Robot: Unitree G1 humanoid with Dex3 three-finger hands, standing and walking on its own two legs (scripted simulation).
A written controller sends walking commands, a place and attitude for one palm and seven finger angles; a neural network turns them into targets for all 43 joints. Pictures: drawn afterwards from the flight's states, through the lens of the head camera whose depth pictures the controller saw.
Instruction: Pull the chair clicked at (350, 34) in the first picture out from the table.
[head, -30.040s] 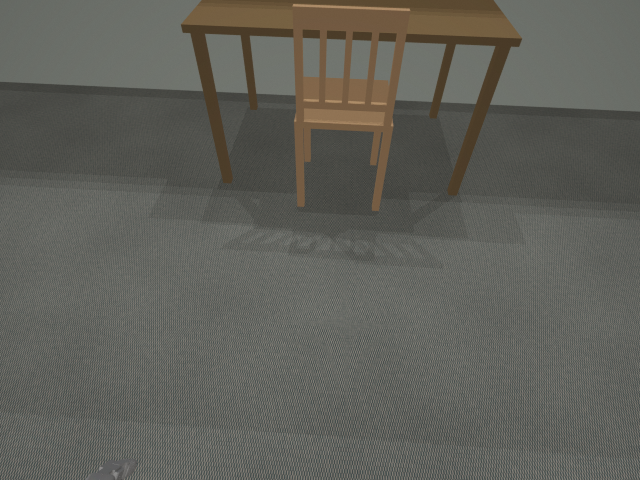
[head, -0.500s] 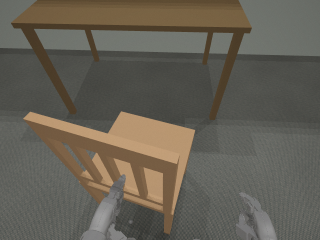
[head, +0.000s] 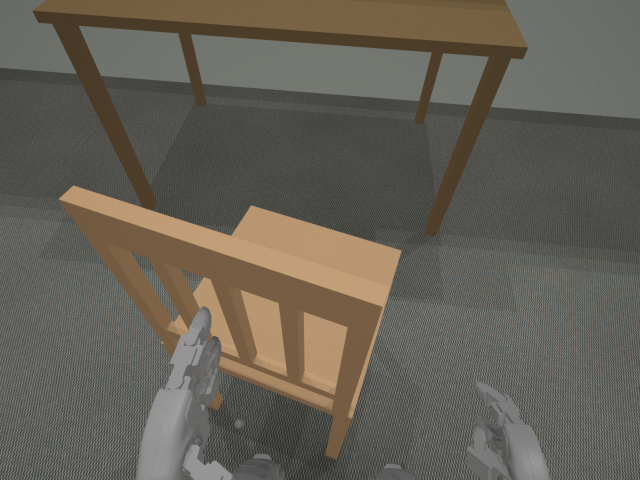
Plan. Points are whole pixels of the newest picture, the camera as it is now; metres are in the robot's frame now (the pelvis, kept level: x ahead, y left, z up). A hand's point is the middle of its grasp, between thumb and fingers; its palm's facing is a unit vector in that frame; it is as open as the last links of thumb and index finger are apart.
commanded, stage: draw the hand back to the body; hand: left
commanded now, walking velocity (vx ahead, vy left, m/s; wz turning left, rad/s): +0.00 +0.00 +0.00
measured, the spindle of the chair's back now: (238, 322) +0.33 +0.13 -0.03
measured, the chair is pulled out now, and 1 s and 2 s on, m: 0.62 0.62 0.62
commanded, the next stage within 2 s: step back with the hand held close in 1.40 s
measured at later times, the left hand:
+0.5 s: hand (134, 397) +0.19 +0.17 +0.13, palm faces +0.18 -0.94 -0.29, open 16.3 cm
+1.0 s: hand out of the picture +0.22 +0.25 +0.23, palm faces +0.45 -0.78 -0.44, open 9.7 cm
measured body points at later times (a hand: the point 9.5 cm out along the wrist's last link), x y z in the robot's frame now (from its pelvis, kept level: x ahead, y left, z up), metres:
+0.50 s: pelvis +0.02 +0.00 +0.04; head +0.03 -0.02 +0.49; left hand +0.17 +0.22 +0.15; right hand +0.20 -0.23 -0.04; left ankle +0.01 +0.12 -0.66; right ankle +0.00 -0.13 -0.66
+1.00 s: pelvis +0.03 -0.01 +0.08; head +0.02 -0.03 +0.53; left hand +0.19 +0.29 +0.26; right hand +0.21 -0.22 -0.01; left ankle +0.01 +0.12 -0.66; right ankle +0.00 -0.13 -0.66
